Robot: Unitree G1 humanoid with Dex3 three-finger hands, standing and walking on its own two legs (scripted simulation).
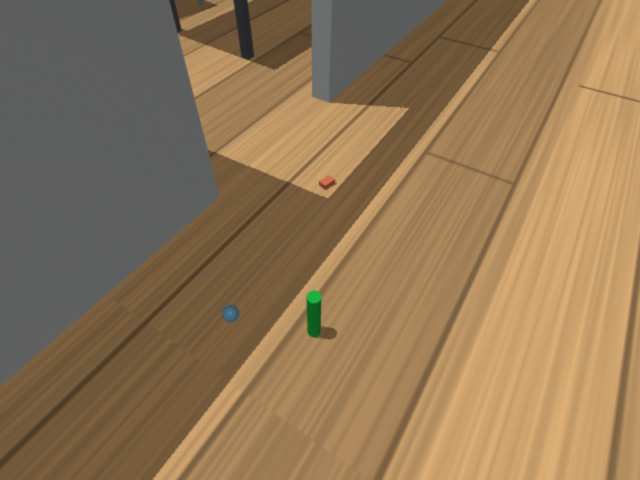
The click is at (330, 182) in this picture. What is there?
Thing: small brick
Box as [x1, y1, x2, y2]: [319, 175, 334, 189]
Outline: 329,175 319,181 319,185 324,189 334,183 334,179
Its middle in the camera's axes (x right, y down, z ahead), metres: +0.05 -0.27 +1.85
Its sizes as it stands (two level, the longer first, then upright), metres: 0.066 0.042 0.027
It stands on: the floor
